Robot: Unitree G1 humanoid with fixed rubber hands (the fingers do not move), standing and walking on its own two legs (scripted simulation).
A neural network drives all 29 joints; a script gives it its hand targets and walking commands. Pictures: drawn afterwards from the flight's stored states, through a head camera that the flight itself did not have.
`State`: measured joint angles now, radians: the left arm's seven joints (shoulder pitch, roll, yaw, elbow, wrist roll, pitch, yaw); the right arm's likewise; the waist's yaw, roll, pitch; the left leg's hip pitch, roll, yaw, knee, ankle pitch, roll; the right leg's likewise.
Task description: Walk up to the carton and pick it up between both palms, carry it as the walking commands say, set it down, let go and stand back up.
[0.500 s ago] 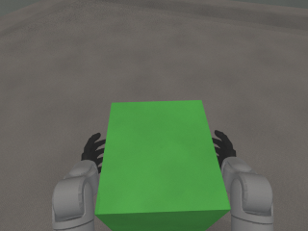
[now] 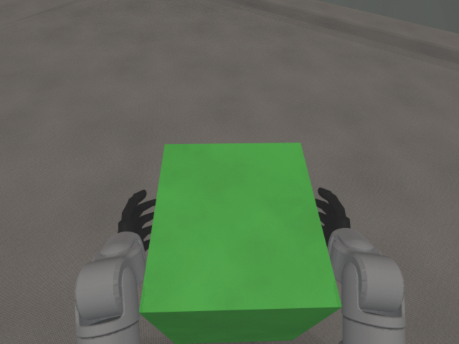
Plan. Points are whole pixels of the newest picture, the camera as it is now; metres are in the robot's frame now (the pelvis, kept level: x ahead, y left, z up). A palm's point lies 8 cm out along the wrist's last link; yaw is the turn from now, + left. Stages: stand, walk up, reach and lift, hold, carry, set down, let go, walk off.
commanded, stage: carry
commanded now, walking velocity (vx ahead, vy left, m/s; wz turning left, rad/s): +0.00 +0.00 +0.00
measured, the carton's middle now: (233, 250) +0.28 +0.01 +0.01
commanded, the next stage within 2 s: hold in 1.92 s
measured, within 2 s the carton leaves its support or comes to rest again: neither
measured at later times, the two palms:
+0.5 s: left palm out of the picture +0.11 +0.15 +0.08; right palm out of the picture +0.13 -0.15 +0.08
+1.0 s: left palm out of the picture +0.11 +0.15 +0.05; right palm out of the picture +0.12 -0.16 +0.05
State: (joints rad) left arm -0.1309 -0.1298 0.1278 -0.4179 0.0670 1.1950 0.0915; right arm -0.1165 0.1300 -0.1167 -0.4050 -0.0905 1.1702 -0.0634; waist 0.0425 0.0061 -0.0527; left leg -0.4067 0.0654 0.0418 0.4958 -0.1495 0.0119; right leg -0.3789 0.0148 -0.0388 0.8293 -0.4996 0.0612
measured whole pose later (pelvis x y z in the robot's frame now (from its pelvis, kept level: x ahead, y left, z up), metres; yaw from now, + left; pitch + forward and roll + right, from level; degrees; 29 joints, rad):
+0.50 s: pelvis -0.13 -0.01 +0.00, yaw +1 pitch +2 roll +0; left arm -0.09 -0.13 0.13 -0.37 0.10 1.21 0.07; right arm -0.12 0.13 -0.11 -0.33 -0.09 1.20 -0.07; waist 0.02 -0.01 -0.10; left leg -0.32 0.04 0.06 0.50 -0.22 -0.01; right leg -0.36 -0.03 -0.06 0.50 -0.17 -0.01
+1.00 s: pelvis -0.15 -0.01 +0.00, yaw +1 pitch +2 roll +1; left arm -0.12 -0.13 0.15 -0.11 0.14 0.95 0.03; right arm -0.11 0.13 -0.14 -0.10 -0.13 0.94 -0.04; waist 0.00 0.00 -0.11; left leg -0.36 0.02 0.06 0.52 -0.19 0.00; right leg -0.40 -0.04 -0.06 0.51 -0.14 -0.01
